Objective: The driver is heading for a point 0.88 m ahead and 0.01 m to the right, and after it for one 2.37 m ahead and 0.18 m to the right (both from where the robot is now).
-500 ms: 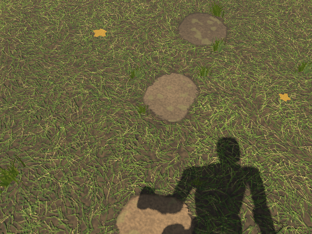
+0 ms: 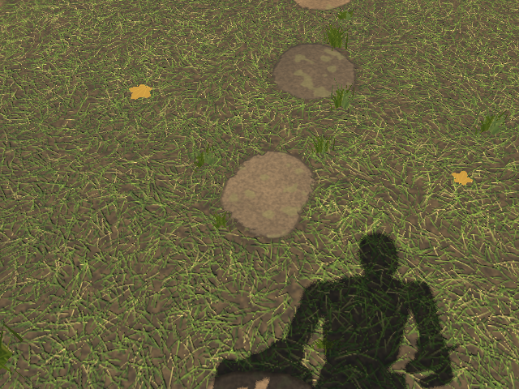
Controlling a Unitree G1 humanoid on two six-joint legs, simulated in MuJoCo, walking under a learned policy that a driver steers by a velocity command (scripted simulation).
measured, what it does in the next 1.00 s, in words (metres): walks ahead: left foot, then right foot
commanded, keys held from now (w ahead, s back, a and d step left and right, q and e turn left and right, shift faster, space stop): e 0.18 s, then no key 0.24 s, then w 0.14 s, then w+q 0.44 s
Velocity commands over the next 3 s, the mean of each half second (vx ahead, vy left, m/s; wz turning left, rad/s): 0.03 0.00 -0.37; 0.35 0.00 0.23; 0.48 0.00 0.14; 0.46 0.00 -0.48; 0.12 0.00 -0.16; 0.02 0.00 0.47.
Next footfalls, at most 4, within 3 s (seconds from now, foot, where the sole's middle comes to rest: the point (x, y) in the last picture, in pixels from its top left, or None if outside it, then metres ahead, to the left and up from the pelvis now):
0.06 left None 0.05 0.11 -0.77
0.48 right None -0.02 -0.10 -0.77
0.96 left None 0.27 0.12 -0.77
1.52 right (283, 334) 0.62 0.00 -0.77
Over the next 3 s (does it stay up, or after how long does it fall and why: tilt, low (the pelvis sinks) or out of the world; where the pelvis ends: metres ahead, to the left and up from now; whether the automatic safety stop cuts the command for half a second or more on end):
stays up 0.80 0.10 0.01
